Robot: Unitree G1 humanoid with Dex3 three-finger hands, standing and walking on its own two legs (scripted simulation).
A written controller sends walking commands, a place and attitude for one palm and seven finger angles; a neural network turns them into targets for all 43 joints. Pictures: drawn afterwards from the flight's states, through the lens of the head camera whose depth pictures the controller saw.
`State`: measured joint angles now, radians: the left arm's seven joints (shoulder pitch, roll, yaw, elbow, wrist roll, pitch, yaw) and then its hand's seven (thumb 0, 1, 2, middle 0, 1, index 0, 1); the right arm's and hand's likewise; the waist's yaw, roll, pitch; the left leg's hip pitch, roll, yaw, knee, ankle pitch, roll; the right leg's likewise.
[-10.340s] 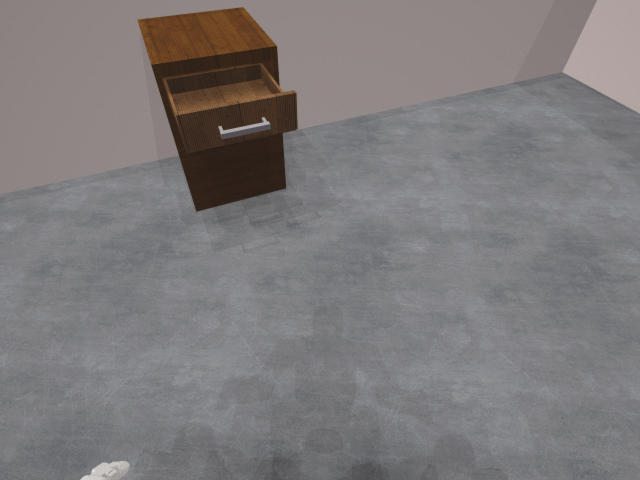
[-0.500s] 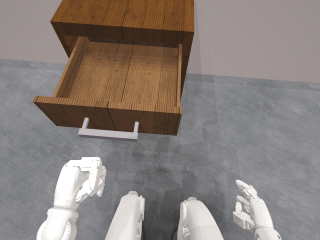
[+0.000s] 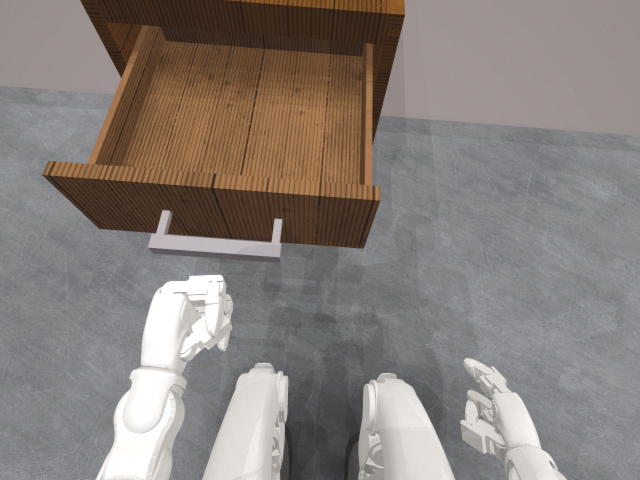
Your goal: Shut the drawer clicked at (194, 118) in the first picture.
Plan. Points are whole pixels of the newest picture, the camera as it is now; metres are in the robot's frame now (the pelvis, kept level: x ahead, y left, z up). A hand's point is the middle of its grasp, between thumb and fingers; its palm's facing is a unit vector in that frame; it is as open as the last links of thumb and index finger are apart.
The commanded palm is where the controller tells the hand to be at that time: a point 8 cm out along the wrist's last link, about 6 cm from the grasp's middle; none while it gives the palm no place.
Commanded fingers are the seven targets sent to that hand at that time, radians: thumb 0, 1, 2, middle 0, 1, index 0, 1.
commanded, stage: bring the fist close to the handle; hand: left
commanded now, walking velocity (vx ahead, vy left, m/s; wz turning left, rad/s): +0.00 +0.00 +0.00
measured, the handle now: (219, 235) +0.41 +0.16 -0.01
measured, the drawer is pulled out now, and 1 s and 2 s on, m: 0.26 0.25 0.13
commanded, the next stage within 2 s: push the drawer shut in 0.50 s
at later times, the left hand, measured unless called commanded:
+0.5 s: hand (228, 323) +0.30 +0.13 -0.02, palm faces -0.04 -1.00 -0.03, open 3.3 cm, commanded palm +0.28 +0.18 -0.01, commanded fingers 0.00 0.90 0.90 -1.40 -1.60 -1.40 -1.60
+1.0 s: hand (230, 288) +0.34 +0.13 -0.01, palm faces -0.06 -1.00 -0.04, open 3.2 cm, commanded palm +0.33 +0.18 -0.01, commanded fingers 0.00 0.90 0.90 -1.40 -1.60 -1.40 -1.60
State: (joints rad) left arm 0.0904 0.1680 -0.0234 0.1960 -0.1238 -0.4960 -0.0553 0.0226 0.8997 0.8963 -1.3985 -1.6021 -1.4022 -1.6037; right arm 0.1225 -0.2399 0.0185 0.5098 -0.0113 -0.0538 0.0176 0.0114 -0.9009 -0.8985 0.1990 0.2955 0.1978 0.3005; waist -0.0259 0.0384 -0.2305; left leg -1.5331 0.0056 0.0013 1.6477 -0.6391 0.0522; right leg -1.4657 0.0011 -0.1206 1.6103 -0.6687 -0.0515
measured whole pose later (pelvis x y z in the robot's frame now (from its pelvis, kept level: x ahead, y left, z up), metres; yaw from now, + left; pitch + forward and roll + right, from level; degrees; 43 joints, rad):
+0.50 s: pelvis +0.00 -0.01 -0.01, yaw +0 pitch +31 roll -3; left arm 0.06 0.18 0.00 0.26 -0.12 -0.53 -0.06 0.02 0.90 0.90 -1.40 -1.60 -1.40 -1.60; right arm 0.11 -0.24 0.02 0.52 -0.01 -0.01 0.02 0.01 -0.90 -0.90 0.20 0.30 0.20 0.30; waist -0.02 0.03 -0.24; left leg -1.56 0.01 -0.01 1.67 -0.65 0.04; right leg -1.50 0.00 -0.13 1.64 -0.68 -0.07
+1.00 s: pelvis +0.00 -0.01 -0.01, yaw +0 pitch +31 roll -4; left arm -0.10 0.21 0.04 0.32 -0.14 -0.51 -0.07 0.01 0.88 0.91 -1.40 -1.60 -1.40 -1.60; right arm 0.12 -0.25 0.02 0.54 -0.01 0.00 0.01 0.01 -0.90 -0.90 0.20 0.30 0.20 0.30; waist -0.04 0.04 -0.22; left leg -1.59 0.01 -0.01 1.69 -0.64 0.04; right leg -1.52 0.01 -0.14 1.64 -0.67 -0.06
